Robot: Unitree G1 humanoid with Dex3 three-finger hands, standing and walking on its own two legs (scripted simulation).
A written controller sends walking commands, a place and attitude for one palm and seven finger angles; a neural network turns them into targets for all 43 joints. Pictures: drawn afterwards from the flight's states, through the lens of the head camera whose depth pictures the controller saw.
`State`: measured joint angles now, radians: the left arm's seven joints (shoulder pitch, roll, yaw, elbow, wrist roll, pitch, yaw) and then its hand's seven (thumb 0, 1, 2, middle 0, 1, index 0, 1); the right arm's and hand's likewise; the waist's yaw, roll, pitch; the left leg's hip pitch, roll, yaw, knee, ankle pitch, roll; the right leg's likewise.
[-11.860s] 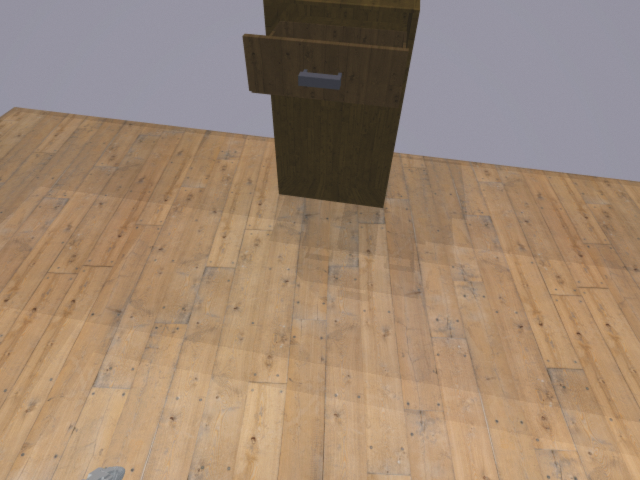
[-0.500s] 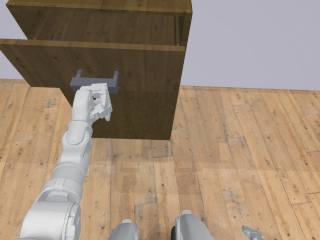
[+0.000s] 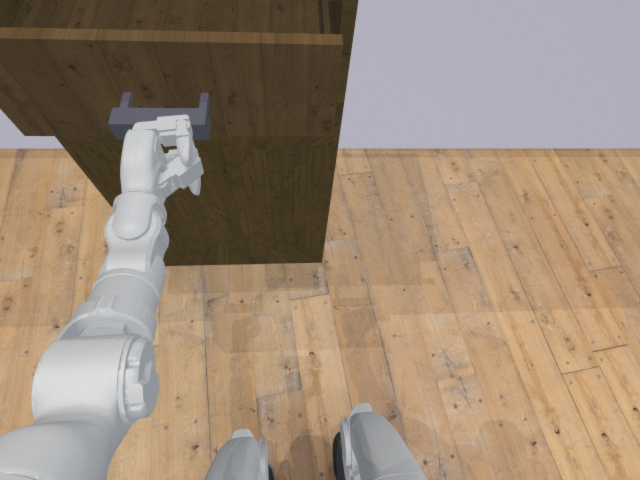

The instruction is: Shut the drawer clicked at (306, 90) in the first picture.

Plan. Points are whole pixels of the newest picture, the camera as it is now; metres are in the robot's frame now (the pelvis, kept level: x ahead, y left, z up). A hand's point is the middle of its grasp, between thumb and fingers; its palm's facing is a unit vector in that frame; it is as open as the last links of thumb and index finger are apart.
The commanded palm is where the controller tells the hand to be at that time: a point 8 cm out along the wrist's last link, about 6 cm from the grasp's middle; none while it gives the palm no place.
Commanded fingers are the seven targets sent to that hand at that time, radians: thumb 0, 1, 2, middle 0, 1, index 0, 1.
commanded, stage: push the drawer shut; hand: left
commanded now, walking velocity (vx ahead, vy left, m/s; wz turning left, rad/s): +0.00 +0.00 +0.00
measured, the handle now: (164, 111) +0.58 +0.15 +0.06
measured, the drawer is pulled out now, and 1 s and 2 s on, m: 0.08 0.00 0.00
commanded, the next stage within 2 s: pull the fist back off the drawer in 0.94 s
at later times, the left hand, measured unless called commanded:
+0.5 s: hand (200, 129) +0.55 +0.11 +0.06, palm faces -0.04 -1.00 -0.06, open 3.4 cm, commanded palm +0.54 +0.15 +0.06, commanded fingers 0.00 0.90 0.90 -1.40 -1.60 -1.40 -1.60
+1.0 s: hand (194, 111) +0.58 +0.12 +0.06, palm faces -0.05 -1.00 -0.06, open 3.0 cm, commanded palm +0.61 +0.14 +0.06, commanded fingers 0.00 0.90 0.90 -1.40 -1.60 -1.40 -1.60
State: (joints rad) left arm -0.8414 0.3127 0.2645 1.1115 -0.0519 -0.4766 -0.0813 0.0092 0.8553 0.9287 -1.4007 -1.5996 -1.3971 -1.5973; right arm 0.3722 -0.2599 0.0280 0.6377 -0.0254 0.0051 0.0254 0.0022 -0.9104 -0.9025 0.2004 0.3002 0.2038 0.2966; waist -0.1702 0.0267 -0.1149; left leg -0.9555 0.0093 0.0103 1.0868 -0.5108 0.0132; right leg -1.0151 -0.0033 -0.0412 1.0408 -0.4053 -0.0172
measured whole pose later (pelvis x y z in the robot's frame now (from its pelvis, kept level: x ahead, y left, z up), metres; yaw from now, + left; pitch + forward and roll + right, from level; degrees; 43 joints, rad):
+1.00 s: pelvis -0.01 +0.01 -0.02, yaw +0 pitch +29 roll -4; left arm -1.27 0.56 0.31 1.39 0.06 -0.37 -0.08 0.00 0.68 0.97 -1.40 -1.60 -1.40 -1.60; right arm 0.44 -0.26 0.08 0.64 -0.07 0.01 0.03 0.00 -0.91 -0.90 0.20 0.30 0.20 0.30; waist -0.30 0.05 -0.10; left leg -1.19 0.02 -0.05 1.20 -0.52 0.01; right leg -1.20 0.01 -0.10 1.08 -0.39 -0.02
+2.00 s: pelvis +0.04 +0.00 +0.02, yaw -2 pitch +23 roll -2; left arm -0.72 0.34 0.30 0.89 -0.08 -0.38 -0.11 0.01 0.90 0.90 -1.40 -1.60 -1.39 -1.60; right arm 0.39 -0.26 0.01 0.56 -0.01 0.10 0.06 0.00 -0.91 -0.90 0.20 0.30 0.20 0.30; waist -0.16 0.04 -0.13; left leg -0.87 0.03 0.02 1.00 -0.53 0.02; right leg -0.93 0.03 -0.03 0.94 -0.41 -0.01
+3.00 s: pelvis +0.04 +0.00 +0.08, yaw +1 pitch -4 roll -1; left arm 0.46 0.33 0.24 -0.40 -0.06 -0.06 0.10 0.01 0.90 0.90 -1.40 -1.60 -1.40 -1.60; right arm 0.20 -0.23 0.06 0.61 0.00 -0.06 -0.07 0.01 -0.91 -0.90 0.20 0.30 0.21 0.30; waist 0.06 0.07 0.01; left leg -0.05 0.00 -0.01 0.44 -0.30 0.01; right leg -0.11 0.00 -0.05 0.42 -0.23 -0.01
